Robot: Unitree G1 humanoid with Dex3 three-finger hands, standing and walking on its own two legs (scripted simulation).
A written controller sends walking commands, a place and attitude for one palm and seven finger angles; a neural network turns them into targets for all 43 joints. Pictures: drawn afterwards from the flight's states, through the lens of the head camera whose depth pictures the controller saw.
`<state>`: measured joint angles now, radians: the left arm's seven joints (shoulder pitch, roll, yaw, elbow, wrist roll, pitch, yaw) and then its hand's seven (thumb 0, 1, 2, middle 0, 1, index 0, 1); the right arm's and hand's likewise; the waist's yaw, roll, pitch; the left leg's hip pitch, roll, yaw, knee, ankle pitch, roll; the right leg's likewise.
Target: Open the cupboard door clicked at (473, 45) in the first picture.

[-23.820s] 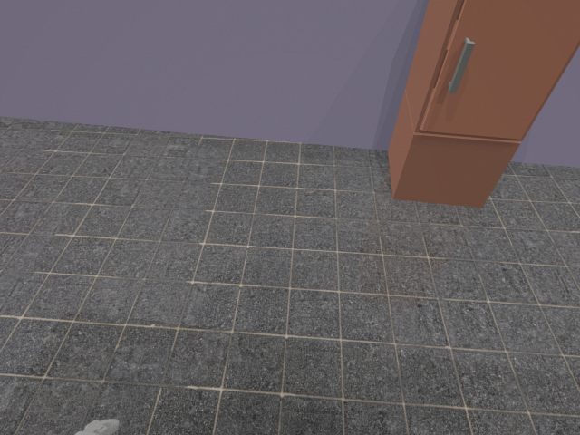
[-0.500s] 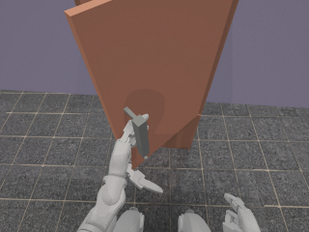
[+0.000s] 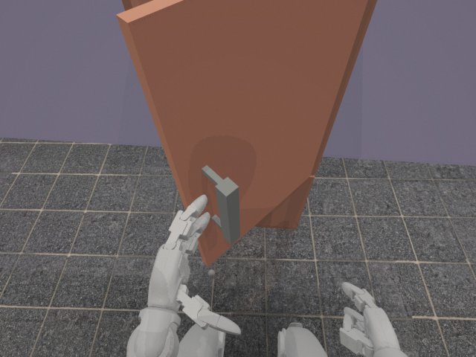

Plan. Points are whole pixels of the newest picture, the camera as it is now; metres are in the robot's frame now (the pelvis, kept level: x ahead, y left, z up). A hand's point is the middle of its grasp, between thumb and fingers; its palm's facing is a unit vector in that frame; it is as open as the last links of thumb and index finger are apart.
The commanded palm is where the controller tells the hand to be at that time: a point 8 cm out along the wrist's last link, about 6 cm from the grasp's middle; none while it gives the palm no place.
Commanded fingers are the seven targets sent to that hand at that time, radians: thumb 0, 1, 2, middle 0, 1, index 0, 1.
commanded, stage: slide the hand sideways off the handle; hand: left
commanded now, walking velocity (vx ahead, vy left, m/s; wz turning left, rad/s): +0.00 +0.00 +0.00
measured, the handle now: (221, 207) +0.35 +0.06 +0.05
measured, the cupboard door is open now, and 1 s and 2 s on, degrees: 48 48 48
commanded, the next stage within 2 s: draw the hand back to the body in 0.54 s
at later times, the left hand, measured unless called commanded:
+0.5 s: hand (177, 291) +0.21 +0.11 +0.04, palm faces -0.02 -1.00 -0.02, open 16.2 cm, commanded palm +0.18 +0.16 +0.04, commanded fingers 0.00 -0.50 0.30 -0.15 -0.30 -0.15 -0.30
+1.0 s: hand (137, 294) +0.19 +0.14 +0.11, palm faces -0.04 -1.00 -0.05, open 16.3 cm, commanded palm +0.17 +0.20 +0.12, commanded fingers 0.00 -0.50 0.30 -0.15 -0.30 -0.15 -0.30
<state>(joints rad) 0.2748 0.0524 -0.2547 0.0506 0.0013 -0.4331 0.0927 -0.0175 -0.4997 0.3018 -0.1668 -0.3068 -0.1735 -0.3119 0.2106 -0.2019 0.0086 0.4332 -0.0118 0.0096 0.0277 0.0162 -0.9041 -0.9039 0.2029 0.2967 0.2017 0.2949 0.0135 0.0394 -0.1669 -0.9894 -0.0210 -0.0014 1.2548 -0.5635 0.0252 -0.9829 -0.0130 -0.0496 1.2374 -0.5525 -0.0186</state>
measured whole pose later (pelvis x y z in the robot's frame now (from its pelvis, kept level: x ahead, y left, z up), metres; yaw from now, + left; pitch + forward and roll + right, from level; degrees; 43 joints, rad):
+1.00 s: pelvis +0.01 -0.01 +0.03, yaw +1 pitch +13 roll -2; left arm 0.59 0.20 0.01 -0.29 -0.21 -0.27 -0.16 -0.02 -0.50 0.30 -0.15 -0.30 -0.15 -0.30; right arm 0.29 -0.22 0.03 0.38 0.04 -0.02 -0.06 0.02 -0.90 -0.90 0.20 0.30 0.20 0.30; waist 0.00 0.06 -0.19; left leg -0.82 -0.01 -0.04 1.14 -0.54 0.01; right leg -0.80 0.01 -0.08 1.10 -0.52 -0.03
